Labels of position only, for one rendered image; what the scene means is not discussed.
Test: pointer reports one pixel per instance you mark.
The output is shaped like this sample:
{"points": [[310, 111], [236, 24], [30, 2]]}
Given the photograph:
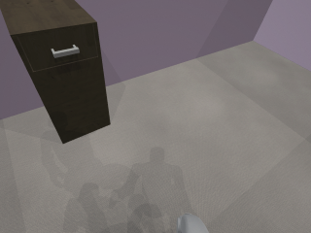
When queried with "right robot thigh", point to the right robot thigh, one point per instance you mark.
{"points": [[190, 224]]}

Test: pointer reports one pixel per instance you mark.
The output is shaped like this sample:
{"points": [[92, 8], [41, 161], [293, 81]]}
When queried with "handle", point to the handle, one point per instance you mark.
{"points": [[61, 53]]}

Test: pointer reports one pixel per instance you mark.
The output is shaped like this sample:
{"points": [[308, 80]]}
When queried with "cabinet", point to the cabinet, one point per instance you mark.
{"points": [[74, 94]]}

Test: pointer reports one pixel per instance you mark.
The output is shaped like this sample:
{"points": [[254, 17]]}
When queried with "drawer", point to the drawer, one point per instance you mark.
{"points": [[38, 46]]}

